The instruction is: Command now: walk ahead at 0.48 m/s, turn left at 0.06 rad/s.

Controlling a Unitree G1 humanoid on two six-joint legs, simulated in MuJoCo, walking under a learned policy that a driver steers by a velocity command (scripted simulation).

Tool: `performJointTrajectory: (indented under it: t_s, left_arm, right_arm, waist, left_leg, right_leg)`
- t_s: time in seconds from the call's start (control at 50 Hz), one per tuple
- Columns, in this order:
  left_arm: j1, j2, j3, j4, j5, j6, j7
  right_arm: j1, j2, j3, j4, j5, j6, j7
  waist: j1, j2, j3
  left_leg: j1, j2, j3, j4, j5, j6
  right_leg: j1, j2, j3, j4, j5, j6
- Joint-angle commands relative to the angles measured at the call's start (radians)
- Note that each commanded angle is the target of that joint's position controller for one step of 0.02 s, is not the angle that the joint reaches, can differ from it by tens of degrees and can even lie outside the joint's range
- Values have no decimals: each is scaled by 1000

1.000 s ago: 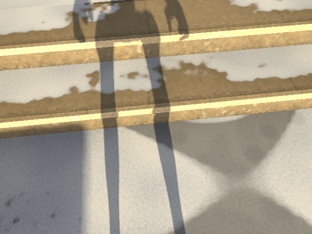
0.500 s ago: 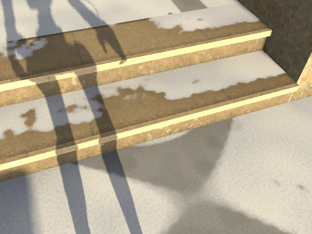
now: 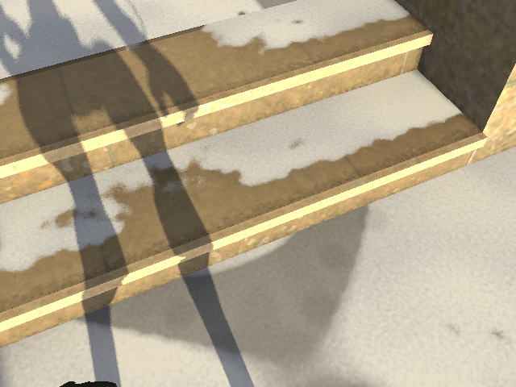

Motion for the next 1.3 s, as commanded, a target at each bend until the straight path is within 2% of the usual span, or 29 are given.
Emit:
performJointTrajectory:
  t_s: [0.02, 0.08, 0.1, 0.2, 0.3, 0.34, 0.38, 0.4, 0.42, 0.44, 0.46, 0.5, 0.52, 0.6, 0.7, 0.76, 0.82, 0.84, 0.86, 0.88, 0.9, 0.92, 0.94, 0.98, 1.08, 1.12, 1.2, 1.26, 1.3]
  left_arm:
    - [116, 105, 32, -8, 17, -11, 4]
    - [91, 101, 37, 23, 12, -39, 5]
    - [179, 109, 30, 74, 50, -30, 8]
    - [171, 107, 27, 104, 36, -29, 7]
    - [255, 144, 37, 164, 34, -18, 32]
    - [267, 158, 37, 183, 37, -7, 40]
    - [275, 182, 37, 195, 40, 7, 46]
    - [270, 177, 31, 187, 38, 12, 51]
    - [289, 113, 9, 126, 18, 4, 44]
    - [252, 104, 14, 93, 29, -2, 31]
    - [168, 151, 20, 87, 44, -5, 27]
    - [138, 114, 6, 85, 33, -17, 23]
    - [136, 110, 3, 82, 50, -4, 25]
    - [158, 83, -7, 89, 65, 38, 17]
    - [-57, 75, -17, 29, 52, 33, 11]
    - [-94, 48, -32, 17, 39, 23, 21]
    - [-11, 107, -16, 38, 39, 10, 36]
    - [116, 129, -4, 70, 45, 4, 47]
    - [266, 172, 14, 109, 56, -8, 60]
    - [396, 250, 32, 117, 79, -11, 78]
    - [295, 312, 52, 111, 64, 9, 76]
    - [201, 217, 45, 81, 61, 18, 67]
    - [155, 123, 23, 73, 47, 21, 59]
    - [150, 69, 5, 104, 40, 8, 55]
    - [226, 58, 9, 183, 47, -23, 40]
    - [288, 63, 13, 220, 45, -35, 40]
    - [381, 60, 8, 300, 53, -52, 42]
    - [452, 48, -3, 363, 50, -35, 55]
    - [429, 38, -14, 369, 32, -8, 74]
  right_arm:
    - [-71, -108, -29, -106, -9, -23, 4]
    - [-42, -63, -22, -88, -3, 16, 4]
    - [-52, -33, -10, -85, -95, 42, 34]
    - [-215, -28, -6, -124, -61, 49, 66]
    - [-358, -43, -3, -175, -71, 46, 80]
    - [-350, -49, -6, -181, -74, 46, 75]
    - [-215, -70, -20, -150, -83, 39, 61]
    - [-39, -102, -39, -96, -95, 30, 50]
    - [96, -222, -77, -82, -101, 30, 32]
    - [58, -262, -88, -90, -57, 38, 32]
    - [36, -239, -87, -82, -35, 44, 28]
    - [-41, -147, -62, -72, -36, 45, 16]
    - [-68, -122, -53, -66, -33, 41, 12]
    - [-75, -143, -56, -55, -33, 15, 16]
    - [-13, -151, -63, -25, -35, 17, 10]
    - [-4, -150, -66, -22, -51, 21, 1]
    - [-53, -152, -67, -35, -50, 16, -5]
    - [-112, -152, -66, -52, -45, 12, -2]
    - [-144, -134, -59, -61, -33, 1, 6]
    - [-147, -29, -29, -97, -28, -9, 5]
    - [-8, 2, -19, -127, -29, 2, 5]
    - [3, -59, -25, -72, -64, 32, -4]
    - [-79, -70, -28, -87, -81, 40, 6]
    - [-138, -29, -21, -127, -86, 51, 24]
    - [-268, 34, 2, -252, -70, 78, 15]
    - [-354, 67, 9, -304, -76, 95, -10]
    - [-547, 114, 31, -414, -81, 89, -44]
    - [-693, 164, 63, -502, -76, 75, -32]
    - [-681, 195, 93, -545, -79, 85, 7]
  waist:
    - [62, -111, -75]
    - [23, -109, -37]
    - [19, -37, -12]
    - [48, -104, 27]
    - [90, -77, 65]
    - [83, -86, 39]
    - [25, -99, -61]
    - [-50, -63, -163]
    - [-82, 101, -300]
    - [-43, 231, -354]
    - [-60, 83, -260]
    - [6, -30, -65]
    - [37, -30, -35]
    - [72, 8, -58]
    - [1, 45, -5]
    - [-9, 80, -55]
    - [44, 55, -71]
    - [122, 44, -128]
    - [201, -23, -189]
    - [228, -168, -253]
    - [74, -327, -283]
    - [62, -126, -174]
    - [78, -50, -91]
    - [53, -101, 4]
    - [26, -91, 21]
    - [49, -147, 17]
    - [78, -80, 76]
    - [107, -49, 86]
    - [87, -79, 10]
  left_leg:
    - [-365, 104, -35, 67, 133, 9]
    - [-321, 106, -39, 26, 190, -15]
    - [-278, 52, -1, -5, 194, -17]
    - [-276, 31, 27, -289, 433, 0]
    - [-303, 20, 86, -479, 355, 55]
    - [-252, -28, 135, -524, 249, 93]
    - [-67, -118, 175, -573, 151, 143]
    - [164, -119, 131, -622, 179, 183]
    - [497, 136, -255, -649, 50, 291]
    - [628, 311, -737, -818, 147, 391]
    - [587, 274, -603, -823, 195, 368]
    - [330, 197, -381, -851, 384, 297]
    - [254, 156, -321, -865, 486, 273]
    - [163, 83, -216, -887, 640, 270]
    - [173, 35, -224, -902, 508, 220]
    - [177, 37, -213, -810, 694, 185]
    - [153, 41, -278, -696, 794, 139]
    - [141, 28, -298, -572, 846, 124]
    - [51, -47, -246, -361, 771, 97]
    - [-115, -141, -137, -52, 299, 74]
    - [-341, -219, -77, 92, -151, 61]
    - [-418, -106, -66, 265, -96, 57]
    - [-459, -81, -36, 351, -23, 55]
    - [-498, -39, -18, 445, 41, 50]
    - [-709, -42, -50, 657, 80, 32]
    - [-848, -65, -5, 862, -2, 32]
    - [-1153, -32, -19, 906, -161, 72]
    - [-1214, 9, 69, 696, -253, 86]
    - [-923, 34, 196, 456, -154, 85]
  right_leg:
    - [339, -269, 351, -321, 11, -175]
    - [231, -254, 215, -393, 130, -178]
    - [162, -246, 144, -404, 229, -150]
    - [192, -210, -18, -423, 245, -104]
    - [403, -284, -47, -384, 298, -88]
    - [479, -287, -84, -271, 552, -70]
    - [491, -273, -132, 1, 860, -56]
    - [386, -244, -158, 237, 786, -33]
    - [50, -166, -184, 592, 415, 15]
    - [-245, 38, -50, 835, -335, 50]
    - [-339, -36, 85, 842, -267, 38]
    - [-279, -117, 78, 673, -145, 35]
    - [-226, -129, 79, 615, -141, 48]
    - [-152, -114, 46, 511, -100, 94]
    - [-198, -93, 35, 232, 85, 121]
    - [-84, -36, 8, 160, 122, 111]
    - [82, -8, 44, 51, 58, 75]
    - [221, 5, 37, -8, 50, 43]
    - [422, -51, 75, -90, 46, 14]
    - [585, -332, 350, -167, -42, -30]
    - [617, -506, 790, -305, -114, -142]
    - [505, -493, 769, -292, -391, -180]
    - [415, -421, 635, -306, -501, -169]
    - [263, -323, 376, -321, -315, -118]
    - [184, -310, 150, -342, -118, -115]
    - [241, -345, 130, -373, -69, -152]
    - [442, -367, 61, -430, -92, -108]
    - [540, -323, -44, -493, -10, -65]
    - [442, -268, -139, -577, 302, -103]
